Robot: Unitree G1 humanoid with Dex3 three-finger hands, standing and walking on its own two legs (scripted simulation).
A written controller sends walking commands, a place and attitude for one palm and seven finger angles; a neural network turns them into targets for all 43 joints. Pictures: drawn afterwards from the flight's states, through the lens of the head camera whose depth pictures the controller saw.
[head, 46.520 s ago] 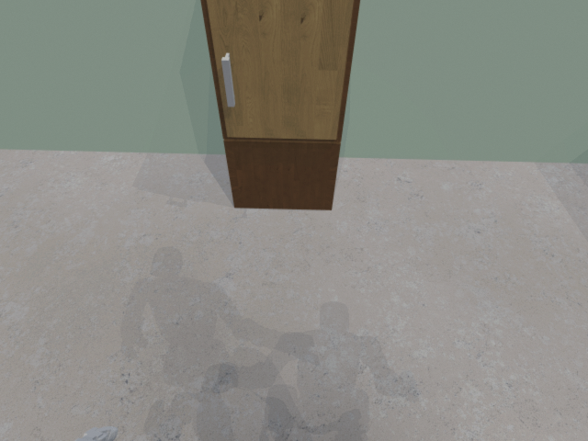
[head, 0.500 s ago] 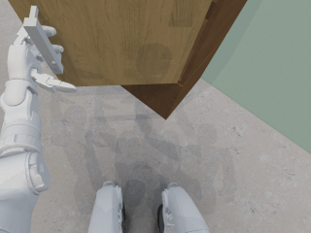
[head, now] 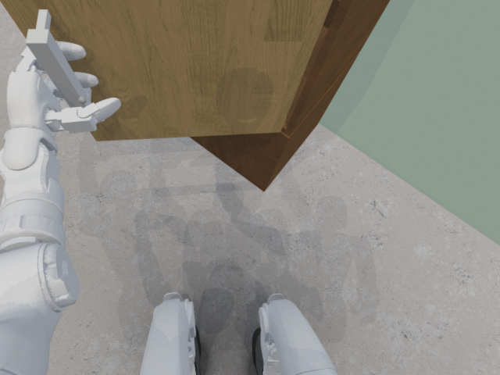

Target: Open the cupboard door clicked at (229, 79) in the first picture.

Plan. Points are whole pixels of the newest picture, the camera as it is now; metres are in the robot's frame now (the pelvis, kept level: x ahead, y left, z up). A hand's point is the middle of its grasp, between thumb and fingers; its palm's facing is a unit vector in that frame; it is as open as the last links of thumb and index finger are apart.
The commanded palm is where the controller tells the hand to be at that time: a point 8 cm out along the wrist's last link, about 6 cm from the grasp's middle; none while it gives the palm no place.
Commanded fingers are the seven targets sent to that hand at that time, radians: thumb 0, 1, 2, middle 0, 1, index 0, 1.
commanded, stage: close the thumb around the handle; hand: left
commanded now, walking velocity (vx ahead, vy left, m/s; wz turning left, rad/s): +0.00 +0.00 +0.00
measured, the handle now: (67, 71) +0.56 +0.25 +0.04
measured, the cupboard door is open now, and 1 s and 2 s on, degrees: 44 66 84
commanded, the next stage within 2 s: pull the door open along its arc in 0.32 s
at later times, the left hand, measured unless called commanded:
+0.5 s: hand (82, 100) +0.51 +0.22 +0.04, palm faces +0.06 -1.00 -0.02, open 5.8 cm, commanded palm +0.48 +0.25 +0.04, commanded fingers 0.00 0.90 0.90 -0.40 -1.35 -0.40 -1.35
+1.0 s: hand (115, 187) +0.38 +0.16 +0.04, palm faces +0.27 -0.96 +0.05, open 6.0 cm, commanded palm +0.31 +0.23 +0.04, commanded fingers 0.00 0.90 0.90 -0.40 -1.35 -0.40 -1.35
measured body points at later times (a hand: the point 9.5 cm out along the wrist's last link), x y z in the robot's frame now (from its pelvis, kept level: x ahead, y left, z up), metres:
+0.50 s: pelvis +0.00 +0.00 +0.00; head +0.17 +0.03 +0.42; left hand +0.50 +0.27 +0.05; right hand +0.04 -0.27 -0.11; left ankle +0.05 +0.11 -0.59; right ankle +0.01 -0.12 -0.59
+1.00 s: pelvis +0.02 +0.00 +0.03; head +0.13 +0.02 +0.47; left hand +0.36 +0.21 +0.04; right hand +0.16 -0.24 -0.08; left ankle +0.05 +0.11 -0.59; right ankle +0.01 -0.12 -0.59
